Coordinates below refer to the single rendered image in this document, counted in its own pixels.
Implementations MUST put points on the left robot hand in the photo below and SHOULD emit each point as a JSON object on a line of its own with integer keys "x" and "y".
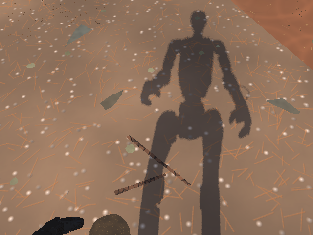
{"x": 60, "y": 226}

